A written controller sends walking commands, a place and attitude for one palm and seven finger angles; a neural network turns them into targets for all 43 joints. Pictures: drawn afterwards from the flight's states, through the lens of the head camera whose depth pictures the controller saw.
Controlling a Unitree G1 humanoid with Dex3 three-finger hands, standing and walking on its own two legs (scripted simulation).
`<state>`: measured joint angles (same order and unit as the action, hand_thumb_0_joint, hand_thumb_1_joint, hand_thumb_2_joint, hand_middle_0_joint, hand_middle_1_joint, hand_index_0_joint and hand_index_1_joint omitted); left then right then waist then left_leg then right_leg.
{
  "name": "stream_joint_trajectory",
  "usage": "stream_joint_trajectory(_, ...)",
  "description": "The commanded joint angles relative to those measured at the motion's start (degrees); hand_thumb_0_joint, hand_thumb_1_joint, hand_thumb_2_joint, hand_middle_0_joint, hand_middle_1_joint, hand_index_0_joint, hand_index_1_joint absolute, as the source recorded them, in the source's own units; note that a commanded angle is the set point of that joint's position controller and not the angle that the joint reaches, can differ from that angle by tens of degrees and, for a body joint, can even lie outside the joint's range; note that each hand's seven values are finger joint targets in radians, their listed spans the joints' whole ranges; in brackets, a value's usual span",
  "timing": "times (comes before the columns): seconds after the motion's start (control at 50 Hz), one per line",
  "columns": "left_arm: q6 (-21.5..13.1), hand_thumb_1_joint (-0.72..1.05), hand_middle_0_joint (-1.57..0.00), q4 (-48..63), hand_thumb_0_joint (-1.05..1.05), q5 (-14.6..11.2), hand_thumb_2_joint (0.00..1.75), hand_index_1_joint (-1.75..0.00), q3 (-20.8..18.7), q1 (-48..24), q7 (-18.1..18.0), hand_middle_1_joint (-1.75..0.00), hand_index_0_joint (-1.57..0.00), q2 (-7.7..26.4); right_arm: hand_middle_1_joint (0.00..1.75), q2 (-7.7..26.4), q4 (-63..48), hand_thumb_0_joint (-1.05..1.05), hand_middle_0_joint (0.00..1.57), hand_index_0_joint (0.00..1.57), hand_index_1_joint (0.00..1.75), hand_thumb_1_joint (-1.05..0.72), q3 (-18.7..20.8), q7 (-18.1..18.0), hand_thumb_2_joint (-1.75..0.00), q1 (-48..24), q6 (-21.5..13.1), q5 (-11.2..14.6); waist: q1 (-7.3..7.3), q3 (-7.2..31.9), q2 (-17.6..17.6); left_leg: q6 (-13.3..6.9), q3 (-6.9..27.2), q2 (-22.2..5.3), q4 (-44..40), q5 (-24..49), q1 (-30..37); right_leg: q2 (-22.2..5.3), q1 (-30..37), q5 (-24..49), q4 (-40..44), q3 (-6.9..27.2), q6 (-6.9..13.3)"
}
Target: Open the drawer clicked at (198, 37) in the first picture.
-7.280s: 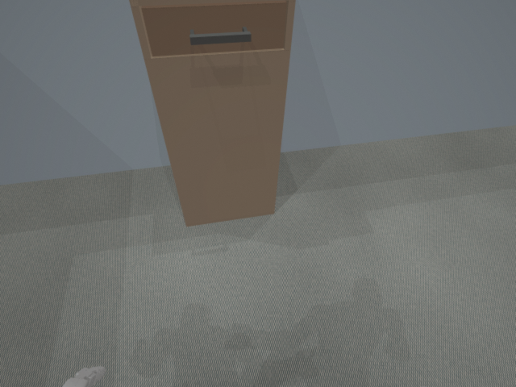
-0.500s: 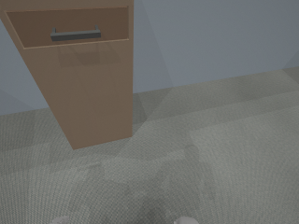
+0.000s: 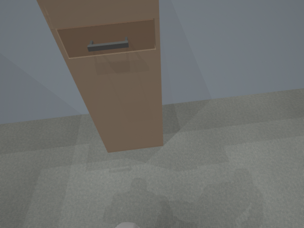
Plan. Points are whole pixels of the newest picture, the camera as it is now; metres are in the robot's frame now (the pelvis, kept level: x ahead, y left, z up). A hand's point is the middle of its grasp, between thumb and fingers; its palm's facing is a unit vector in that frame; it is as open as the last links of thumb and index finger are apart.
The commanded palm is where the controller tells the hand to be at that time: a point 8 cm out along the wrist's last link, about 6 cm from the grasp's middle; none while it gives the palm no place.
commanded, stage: take the last steps up to it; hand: left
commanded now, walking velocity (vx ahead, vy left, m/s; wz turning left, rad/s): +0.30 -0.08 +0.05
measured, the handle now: (108, 43) +0.78 +0.19 +0.12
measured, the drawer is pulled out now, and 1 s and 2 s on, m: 0.00 0.00 0.00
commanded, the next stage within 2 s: come to a stop and stand still in 0.94 s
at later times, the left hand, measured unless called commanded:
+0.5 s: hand out of the picture +0.03 +0.23 -0.18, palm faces +0.06 -0.98 -0.16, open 7.4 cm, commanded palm none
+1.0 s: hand (122, 192) +0.27 +0.13 -0.17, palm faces +0.02 -0.98 -0.21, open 7.2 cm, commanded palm none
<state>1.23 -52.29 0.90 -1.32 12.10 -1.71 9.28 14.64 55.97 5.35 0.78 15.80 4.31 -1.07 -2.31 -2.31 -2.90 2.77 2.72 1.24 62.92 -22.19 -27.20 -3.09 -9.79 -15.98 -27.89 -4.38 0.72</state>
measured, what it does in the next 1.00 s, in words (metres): walks ahead: left foot, then right foot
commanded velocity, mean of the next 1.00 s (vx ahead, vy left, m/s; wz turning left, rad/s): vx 0.26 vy -0.10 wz -0.02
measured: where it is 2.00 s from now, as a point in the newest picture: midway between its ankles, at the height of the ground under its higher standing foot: outside the picture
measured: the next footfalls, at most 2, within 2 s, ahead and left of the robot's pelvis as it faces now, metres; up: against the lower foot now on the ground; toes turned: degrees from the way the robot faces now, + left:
left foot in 0.22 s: +0.02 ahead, +0.16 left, +0.00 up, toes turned +6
right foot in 0.72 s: +0.27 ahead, -0.13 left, +0.00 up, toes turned -9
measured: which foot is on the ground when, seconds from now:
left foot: up 0.00-0.20, down 0.22-0.72, up 0.74-1.00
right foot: down 0.00-0.22, up 0.24-0.70, down 0.72-1.00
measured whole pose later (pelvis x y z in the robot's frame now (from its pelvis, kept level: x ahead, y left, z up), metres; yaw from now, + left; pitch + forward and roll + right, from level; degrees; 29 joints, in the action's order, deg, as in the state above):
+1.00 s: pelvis +0.22 -0.05 +0.00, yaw +0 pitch -1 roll -1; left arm -2.8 -61.2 1.1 -2.0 12.8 -1.3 9.0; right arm 9.9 59.4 3.5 -0.2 13.9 -0.4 -1.5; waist -1.7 -1.2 -2.2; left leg 0.3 -4.4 -6.3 55.8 -18.1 -28.1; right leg 1.9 -10.5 -12.4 -23.3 -10.2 4.6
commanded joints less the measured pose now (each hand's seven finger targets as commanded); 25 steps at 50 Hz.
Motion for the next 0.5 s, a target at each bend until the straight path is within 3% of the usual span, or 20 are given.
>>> stream_joint_trajectory(0.0,-2.1,0.9,-0.2,1.8,0.0,0.7,0.9,-0.3,-3.2,3.6,-0.1,-0.3,-0.2,11.6,0.3,1.6,-4.0,0.0,0.2,0.2,0.3,-0.9,-0.2,-0.2,-0.9,-4.4,-1.3,0.1,3.68,-1.2,14.7,0.6,-2.1,-1.6,-5.8,-1.7,-0.4,-13.3,-0.1,14.4,11.2,8.9,6.6)
stream_joint_trajectory(0.08,-2.4,0.9,-0.2,-1.4,0.0,1.1,0.9,-0.3,-3.1,8.3,0.5,-0.3,-0.2,11.9,0.3,0.5,-4.3,0.0,0.2,0.2,0.3,-0.9,-1.2,0.3,-0.9,-7.1,-2.9,-0.4,5.61,-0.8,16.1,-0.8,-5.6,-2.2,-19.0,-3.0,3.7,-13.2,1.2,-0.9,13.8,10.7,6.8)
stream_joint_trajectory(0.1,-2.5,0.9,-0.2,-2.0,0.0,1.2,0.9,-0.3,-3.1,8.6,0.6,-0.3,-0.2,11.9,0.3,0.1,-4.1,0.0,0.2,0.2,0.3,-0.9,-1.3,0.3,-0.9,-6.5,-3.5,-0.3,5.4,-0.7,16.3,-1.4,-6.5,-2.0,-22.6,-4.1,6.0,-13.0,0.7,-4.3,13.8,10.9,7.0)
stream_joint_trajectory(0.14,-2.3,0.9,-0.2,-3.2,0.0,0.7,0.9,-0.3,-2.9,7.8,0.8,-0.3,-0.2,11.3,0.3,-0.5,-1.7,0.0,0.2,0.2,0.3,-0.9,-1.8,-0.1,-0.9,-1.6,-4.5,-0.4,3.09,0.5,14.5,-2.0,-8.5,-1.1,-33.9,1.4,16.4,-10.2,-4.0,-8.5,10.6,8.3,5.3)
stream_joint_trajectory(0.16,-2.1,0.9,-0.2,-3.6,0.0,0.2,0.9,-0.3,-2.7,6.9,0.9,-0.3,-0.2,10.2,0.3,0.4,0.2,0.0,0.2,0.2,0.3,-0.9,-1.8,-0.5,-0.9,2.5,-5.2,-0.3,0.97,1.9,9.3,-2.0,-7.4,-1.7,-40.9,5.1,24.6,-8.3,-8.2,-9.6,5.7,6.0,3.4)
stream_joint_trajectory(0.18,-2.0,0.9,-0.2,-3.3,0.0,-0.4,0.9,-0.3,-2.0,7.0,1.3,-0.3,-0.2,7.1,0.3,4.5,1.7,0.0,0.2,0.2,0.3,-0.9,-0.9,-1.1,-0.9,6.7,-6.0,-0.4,-0.89,3.4,-3.0,-4.4,4.2,-10.6,-45.8,0.1,32.8,-4.0,-16.9,-11.2,-5.0,2.1,0.7)
stream_joint_trajectory(0.2,-2.1,0.9,-0.2,-2.0,0.0,-0.2,0.9,-0.3,-1.3,6.1,1.8,-0.3,-0.2,4.5,0.3,10.2,2.0,0.0,0.2,0.2,0.3,-0.9,0.5,-1.5,-0.9,10.5,-5.9,-0.5,-2.59,3.4,-15.6,-8.4,19.4,-22.4,-51.0,-6.0,35.5,0.4,-26.4,-16.0,-17.8,-3.4,-1.6)
stream_joint_trajectory(0.22,-2.0,0.9,-0.2,-0.4,0.0,0.4,0.9,-0.3,-1.7,1.6,1.8,-0.3,-0.2,6.5,0.3,11.6,1.9,0.0,0.2,0.2,0.3,-0.9,0.7,-1.8,-0.9,11.9,-5.4,-0.9,-4.09,-1.6,-10.4,-12.3,23.5,-26.7,-54.0,-8.7,30.2,-0.6,-29.7,-16.4,-25.4,0.3,-1.0)
stream_joint_trajectory(0.24,-1.7,0.9,-0.2,-0.8,0.0,0.9,0.9,-0.3,-2.2,0.5,2.1,-0.3,-0.2,7.0,0.3,9.4,1.9,0.0,0.2,0.2,0.3,-0.9,0.1,-2.0,-0.9,9.7,-5.6,-1.0,-3.21,-4.3,-7.2,-12.1,20.2,-25.0,-55.3,-10.0,25.7,-2.3,-29.5,-12.8,-29.2,2.5,-0.8)
stream_joint_trajectory(0.28,-1.5,0.9,-0.2,-3.7,0.0,0.9,0.9,-0.3,-2.5,1.8,2.9,-0.3,-0.2,6.8,0.3,5.1,1.3,0.0,0.2,0.2,0.3,-0.9,-1.4,-2.4,-0.9,4.7,-6.1,-0.8,-0.65,-9.4,-8.5,-10.0,12.5,-20.6,-55.9,-3.5,19.7,-3.5,-28.2,-5.4,-32.9,3.9,-0.9)
stream_joint_trajectory(0.32,-1.5,0.9,-0.2,-6.0,0.0,0.7,0.9,-0.3,-2.4,5.8,3.5,-0.3,-0.2,5.8,0.3,3.5,1.1,0.0,0.2,0.2,0.3,-0.9,-2.1,-2.6,-0.9,3.2,-7.0,-0.5,1.45,-8.8,-7.2,-9.4,6.2,-17.9,-55.5,4.5,18.8,-3.3,-26.1,-0.3,-34.0,3.3,-1.8)
stream_joint_trajectory(0.38,-0.9,0.9,-0.2,-6.8,0.0,0.7,0.9,-0.3,-2.4,6.6,3.5,-0.3,-0.2,5.1,0.3,3.0,2.2,0.0,0.2,0.2,0.3,-0.9,-1.8,-3.0,-0.9,5.7,-7.7,0.0,1.9,-6.8,-4.5,-10.0,1.6,-17.3,-54.3,13.9,22.2,-3.1,-27.8,3.7,-34.5,2.8,-2.7)
stream_joint_trajectory(0.48,-0.5,0.9,-0.2,-4.7,0.0,0.5,0.9,-0.3,-2.4,0.5,3.8,-0.3,-0.2,4.5,0.3,2.8,4.3,0.0,0.2,0.2,0.3,-0.9,-1.6,-3.3,-0.9,9.5,-8.0,-0.2,0.81,-7.7,-4.1,-11.3,-0.2,-19.1,-53.2,20.6,26.1,-4.5,-31.8,5.8,-27.7,2.4,-3.0)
